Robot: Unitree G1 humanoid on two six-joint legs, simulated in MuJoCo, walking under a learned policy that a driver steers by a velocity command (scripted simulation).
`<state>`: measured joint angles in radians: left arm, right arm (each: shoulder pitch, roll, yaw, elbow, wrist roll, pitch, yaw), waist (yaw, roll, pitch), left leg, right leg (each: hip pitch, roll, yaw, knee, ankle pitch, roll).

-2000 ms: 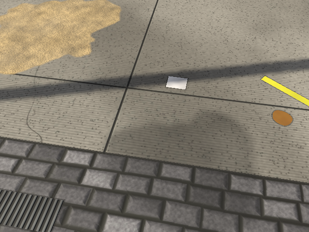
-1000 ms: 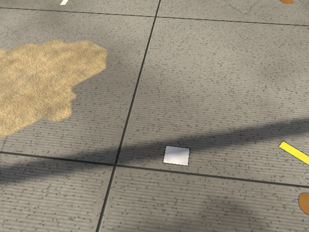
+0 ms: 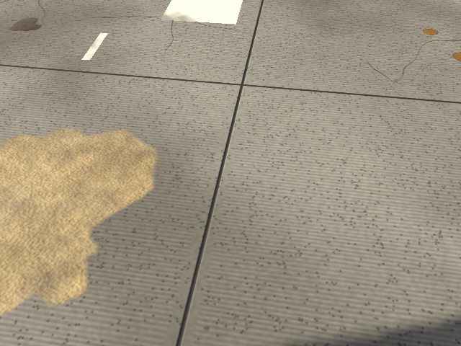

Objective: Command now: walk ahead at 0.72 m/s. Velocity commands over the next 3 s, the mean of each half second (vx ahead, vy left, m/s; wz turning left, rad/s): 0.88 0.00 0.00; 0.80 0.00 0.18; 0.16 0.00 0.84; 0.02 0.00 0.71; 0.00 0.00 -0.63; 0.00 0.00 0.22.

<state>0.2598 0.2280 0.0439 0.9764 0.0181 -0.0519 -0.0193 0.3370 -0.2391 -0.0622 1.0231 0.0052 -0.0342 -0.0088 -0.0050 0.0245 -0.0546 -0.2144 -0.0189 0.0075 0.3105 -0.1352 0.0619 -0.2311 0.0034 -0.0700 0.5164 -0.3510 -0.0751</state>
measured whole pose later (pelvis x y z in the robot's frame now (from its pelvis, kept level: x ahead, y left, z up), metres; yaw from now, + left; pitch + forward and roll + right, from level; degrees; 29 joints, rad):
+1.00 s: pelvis +0.66 +0.06 -0.04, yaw +8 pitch +1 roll +2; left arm 0.00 0.22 0.01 0.78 0.05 -0.11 -0.02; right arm 0.38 -0.23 -0.05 0.96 0.04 -0.07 -0.03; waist -0.09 0.00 0.12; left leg -0.16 -0.07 -0.04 1.12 -0.49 0.04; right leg -0.54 -0.05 -0.10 0.57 -0.06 -0.06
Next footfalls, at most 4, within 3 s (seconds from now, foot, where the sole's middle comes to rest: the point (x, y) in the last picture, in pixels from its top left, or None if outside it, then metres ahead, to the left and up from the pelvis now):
0.04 right None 0.03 -0.11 -0.79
0.46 left None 0.41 0.15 -0.79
0.92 right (248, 258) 0.86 -0.02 -0.79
1.38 left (174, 262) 0.85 0.23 -0.79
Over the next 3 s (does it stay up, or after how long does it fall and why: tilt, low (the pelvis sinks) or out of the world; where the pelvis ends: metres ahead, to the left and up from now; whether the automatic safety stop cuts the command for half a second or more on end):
stays up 0.85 0.06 -0.02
